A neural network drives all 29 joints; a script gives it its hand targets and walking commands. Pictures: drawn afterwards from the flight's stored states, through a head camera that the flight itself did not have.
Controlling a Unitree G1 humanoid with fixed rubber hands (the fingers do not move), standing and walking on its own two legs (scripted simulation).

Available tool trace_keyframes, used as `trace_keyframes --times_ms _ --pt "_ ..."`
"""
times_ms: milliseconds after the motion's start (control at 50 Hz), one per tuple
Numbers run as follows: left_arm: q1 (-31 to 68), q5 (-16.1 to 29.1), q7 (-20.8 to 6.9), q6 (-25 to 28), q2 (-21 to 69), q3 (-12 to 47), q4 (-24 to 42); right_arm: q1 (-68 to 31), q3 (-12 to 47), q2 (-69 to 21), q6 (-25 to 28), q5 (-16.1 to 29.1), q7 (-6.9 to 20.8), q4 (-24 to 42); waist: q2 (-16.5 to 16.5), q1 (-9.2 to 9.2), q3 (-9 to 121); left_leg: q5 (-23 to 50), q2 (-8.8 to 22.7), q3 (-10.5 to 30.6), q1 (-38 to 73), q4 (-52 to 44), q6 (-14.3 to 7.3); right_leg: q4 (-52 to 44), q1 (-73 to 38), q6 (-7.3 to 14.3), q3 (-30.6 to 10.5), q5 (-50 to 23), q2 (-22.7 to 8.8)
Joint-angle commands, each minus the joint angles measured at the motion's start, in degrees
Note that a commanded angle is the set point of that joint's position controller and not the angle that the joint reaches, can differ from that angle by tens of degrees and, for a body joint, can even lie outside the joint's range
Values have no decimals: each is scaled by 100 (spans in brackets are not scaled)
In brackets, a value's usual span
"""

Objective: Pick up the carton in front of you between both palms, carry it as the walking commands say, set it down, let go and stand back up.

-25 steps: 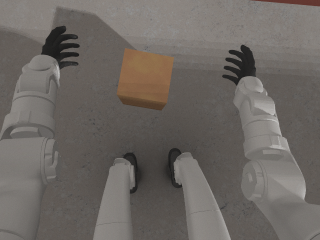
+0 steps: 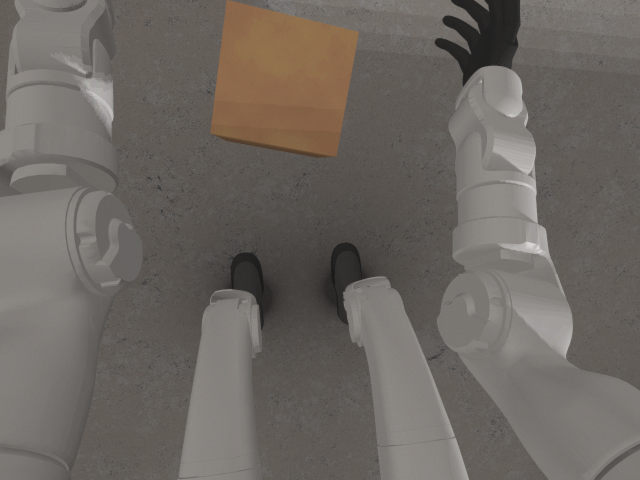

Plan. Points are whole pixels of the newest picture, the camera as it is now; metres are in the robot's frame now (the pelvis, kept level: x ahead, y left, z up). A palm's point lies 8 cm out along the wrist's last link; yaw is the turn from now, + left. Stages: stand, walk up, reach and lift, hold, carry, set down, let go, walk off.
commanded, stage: reach and lift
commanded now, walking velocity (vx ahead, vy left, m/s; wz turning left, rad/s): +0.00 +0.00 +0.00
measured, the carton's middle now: (281, 95) +0.53 +0.00 -0.53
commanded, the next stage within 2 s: none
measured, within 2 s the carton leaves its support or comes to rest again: leaves its support in 1.58 s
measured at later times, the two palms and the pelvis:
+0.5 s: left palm (162, 64) +0.55 +0.18 -0.38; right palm (407, 104) +0.49 -0.19 -0.38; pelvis -0.06 -0.01 -0.22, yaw -2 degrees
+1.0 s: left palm (188, 65) +0.56 +0.16 -0.45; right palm (388, 101) +0.50 -0.19 -0.45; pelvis -0.05 -0.01 -0.28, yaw -3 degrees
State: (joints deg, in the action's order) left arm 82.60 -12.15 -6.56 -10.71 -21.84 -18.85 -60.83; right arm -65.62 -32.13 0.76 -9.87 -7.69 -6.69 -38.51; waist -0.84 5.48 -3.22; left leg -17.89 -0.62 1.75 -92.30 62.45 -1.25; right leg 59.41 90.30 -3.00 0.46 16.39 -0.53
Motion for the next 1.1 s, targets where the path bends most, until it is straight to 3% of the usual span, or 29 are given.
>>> trace_keyframes --times_ms 0,60,120,280,400,540,640,720,760,860,960,1080 --pt "1123 -89 71 249 -342 -192 437 -751 -55 403 294 -130 27 384 -784 63 5853 4104 -188 320 4291 654 149 501 -859 -182 408 -2275 568" --pt "887 14 167 377 -369 -125 226 -724 -43 322 373 -188 10 135 -468 -1 5528 3153 -271 164 2588 1082 164 1227 -1064 -237 359 -2221 570" --pt "961 201 273 452 -572 43 138 -828 93 357 396 -37 -56 9 -328 -83 5594 2751 -314 84 1709 1698 158 1919 -956 -287 342 -2202 584" --pt "2232 1321 489 447 -1375 1271 340 -1781 964 1107 289 1037 -449 -60 -769 85 7079 2077 -248 -141 1289 3420 244 3549 -1083 -215 317 -2251 517" --pt "3324 1969 515 199 -1816 2042 133 -2796 1404 1590 33 1720 -643 -317 -1155 130 7141 991 -74 -163 1432 4169 222 4243 -391 -139 518 -887 453" --pt "3759 2020 372 108 -1821 2277 -852 -3575 1295 1686 -6 1577 -473 -1271 -845 130 5193 -432 79 9 369 4589 158 4878 355 -99 587 305 301" --pt "4058 2017 342 227 -1839 2335 -1001 -3970 1130 1828 191 1357 -337 -1590 -676 153 4620 -301 114 139 179 4988 174 5361 444 -88 543 176 286" --pt "4503 2249 460 346 -1923 2509 -625 -4297 1196 2094 362 1439 -384 -1529 -648 195 5020 205 96 134 372 5310 217 5679 114 -59 546 -276 297" --pt "4575 2322 511 390 -1900 2540 -451 -4383 1227 2102 428 1466 -391 -1441 -665 224 4667 624 84 211 381 5428 205 5770 487 -61 539 -588 334" --pt "4156 2433 521 383 -1632 2773 -829 -3997 1367 1981 447 1627 -339 -1787 -788 280 4788 1042 35 180 859 5630 252 5878 516 -74 603 -791 369" --pt "3630 2180 477 378 -1455 2531 -1064 -3510 1383 1598 430 1574 -298 -1904 -699 145 4669 1020 12 87 503 5641 250 5870 387 -73 562 -920 452" --pt "3792 2015 531 453 -1598 2233 -669 -3881 1287 1671 496 1444 -386 -1437 -545 48 4802 791 -11 31 58 5636 196 5885 -95 -46 455 -1025 501"
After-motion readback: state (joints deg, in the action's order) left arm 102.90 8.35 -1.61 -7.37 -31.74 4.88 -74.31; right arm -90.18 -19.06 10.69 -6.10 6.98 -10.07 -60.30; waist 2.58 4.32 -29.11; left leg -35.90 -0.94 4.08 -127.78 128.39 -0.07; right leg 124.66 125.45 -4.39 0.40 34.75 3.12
